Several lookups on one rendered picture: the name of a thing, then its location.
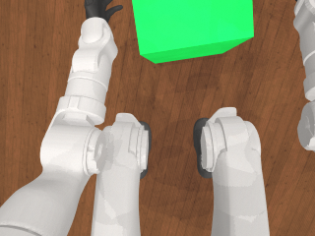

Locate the robot left shin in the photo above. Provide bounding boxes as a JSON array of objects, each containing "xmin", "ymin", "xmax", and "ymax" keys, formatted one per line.
[{"xmin": 102, "ymin": 112, "xmax": 144, "ymax": 172}]

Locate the carton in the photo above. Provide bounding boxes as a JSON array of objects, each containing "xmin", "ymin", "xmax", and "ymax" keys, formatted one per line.
[{"xmin": 132, "ymin": 0, "xmax": 254, "ymax": 64}]

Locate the robot left upper arm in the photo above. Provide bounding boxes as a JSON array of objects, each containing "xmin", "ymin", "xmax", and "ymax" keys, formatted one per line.
[{"xmin": 0, "ymin": 124, "xmax": 107, "ymax": 236}]

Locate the right robot forearm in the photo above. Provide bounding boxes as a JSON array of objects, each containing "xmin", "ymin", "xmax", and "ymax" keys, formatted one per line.
[{"xmin": 293, "ymin": 0, "xmax": 315, "ymax": 101}]

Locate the robot right foot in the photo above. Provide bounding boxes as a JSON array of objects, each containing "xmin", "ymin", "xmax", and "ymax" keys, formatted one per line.
[{"xmin": 193, "ymin": 117, "xmax": 213, "ymax": 179}]

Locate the robot right upper arm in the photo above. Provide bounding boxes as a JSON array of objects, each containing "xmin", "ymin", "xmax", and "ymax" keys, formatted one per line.
[{"xmin": 297, "ymin": 99, "xmax": 315, "ymax": 152}]

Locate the left robot forearm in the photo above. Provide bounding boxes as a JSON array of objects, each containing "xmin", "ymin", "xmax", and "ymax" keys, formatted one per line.
[{"xmin": 39, "ymin": 17, "xmax": 118, "ymax": 165}]

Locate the robot left hand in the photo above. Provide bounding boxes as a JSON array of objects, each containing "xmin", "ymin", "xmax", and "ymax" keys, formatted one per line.
[{"xmin": 84, "ymin": 0, "xmax": 123, "ymax": 23}]

